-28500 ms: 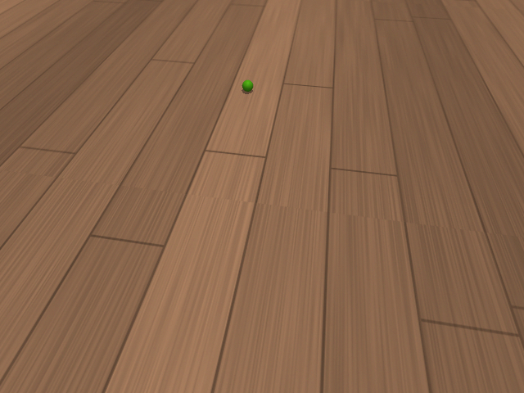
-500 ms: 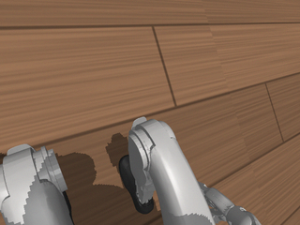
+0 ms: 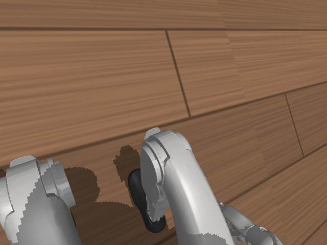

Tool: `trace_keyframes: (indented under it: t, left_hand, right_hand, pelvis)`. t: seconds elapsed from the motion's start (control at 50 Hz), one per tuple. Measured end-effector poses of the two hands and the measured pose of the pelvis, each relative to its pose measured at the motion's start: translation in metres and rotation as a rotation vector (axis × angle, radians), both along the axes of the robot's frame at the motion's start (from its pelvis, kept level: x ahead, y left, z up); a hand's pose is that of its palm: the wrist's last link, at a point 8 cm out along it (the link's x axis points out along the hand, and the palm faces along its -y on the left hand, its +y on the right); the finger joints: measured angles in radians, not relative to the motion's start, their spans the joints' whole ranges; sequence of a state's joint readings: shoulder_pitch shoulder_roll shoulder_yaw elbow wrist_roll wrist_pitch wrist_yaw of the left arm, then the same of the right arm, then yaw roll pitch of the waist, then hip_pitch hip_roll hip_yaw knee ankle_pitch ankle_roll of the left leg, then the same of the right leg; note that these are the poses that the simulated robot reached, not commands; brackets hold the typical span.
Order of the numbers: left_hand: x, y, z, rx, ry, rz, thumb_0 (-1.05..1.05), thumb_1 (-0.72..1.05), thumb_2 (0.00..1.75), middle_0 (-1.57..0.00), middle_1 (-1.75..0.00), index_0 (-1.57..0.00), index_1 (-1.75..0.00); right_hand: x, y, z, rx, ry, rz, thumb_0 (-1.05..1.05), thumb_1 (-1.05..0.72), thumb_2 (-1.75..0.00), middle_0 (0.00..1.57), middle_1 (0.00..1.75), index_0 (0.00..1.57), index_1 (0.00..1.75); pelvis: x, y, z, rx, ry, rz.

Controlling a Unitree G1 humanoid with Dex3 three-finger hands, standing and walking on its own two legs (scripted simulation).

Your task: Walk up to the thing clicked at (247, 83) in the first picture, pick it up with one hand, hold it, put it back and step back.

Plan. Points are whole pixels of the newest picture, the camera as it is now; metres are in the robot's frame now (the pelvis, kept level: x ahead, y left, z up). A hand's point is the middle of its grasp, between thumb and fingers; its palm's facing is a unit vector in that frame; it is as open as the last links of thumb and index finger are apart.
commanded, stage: open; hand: left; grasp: from above
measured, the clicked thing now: out of the picture +0.40 +0.36 -0.26
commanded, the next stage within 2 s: withdraw in 0.36 s
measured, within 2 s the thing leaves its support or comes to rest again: neither
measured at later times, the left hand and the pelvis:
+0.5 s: hand out of the picture +0.39 +0.34 -0.25, palm faces -0.42 -0.19 -0.89, open 13.9 cm; pelvis +0.00 +0.00 +0.00, yaw +0 degrees
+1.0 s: hand out of the picture +0.38 +0.37 -0.08, palm faces -0.40 -0.11 -0.91, open 14.0 cm; pelvis +0.00 -0.01 +0.05, yaw +6 degrees
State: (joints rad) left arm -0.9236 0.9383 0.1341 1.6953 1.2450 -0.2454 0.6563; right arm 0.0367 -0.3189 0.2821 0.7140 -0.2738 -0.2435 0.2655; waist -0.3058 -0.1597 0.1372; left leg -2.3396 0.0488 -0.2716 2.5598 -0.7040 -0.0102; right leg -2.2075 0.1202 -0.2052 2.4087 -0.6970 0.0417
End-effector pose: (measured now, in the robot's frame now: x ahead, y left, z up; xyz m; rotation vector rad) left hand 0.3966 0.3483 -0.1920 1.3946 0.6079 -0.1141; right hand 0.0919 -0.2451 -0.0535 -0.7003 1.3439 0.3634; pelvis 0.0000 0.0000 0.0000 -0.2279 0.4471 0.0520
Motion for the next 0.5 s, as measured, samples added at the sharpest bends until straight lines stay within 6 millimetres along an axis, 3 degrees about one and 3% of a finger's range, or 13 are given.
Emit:
trace_keyframes:
  t: [0.5]
  left_hand:
    - [0.0007,-0.0005,0.0017,0.008,0.001,0.003,0.00,-0.45,0.93,-0.08,-1.04,-0.10,-1.01]
  right_hand:
    - [-0.0008,-0.0017,-0.0016,-0.004,-0.003,-0.005,0.01,-0.89,-0.89,0.20,0.30,0.21,0.30]
  pelvis:
    - [-0.0002,-0.0006,-0.0007,0.004,0.000,-0.003]
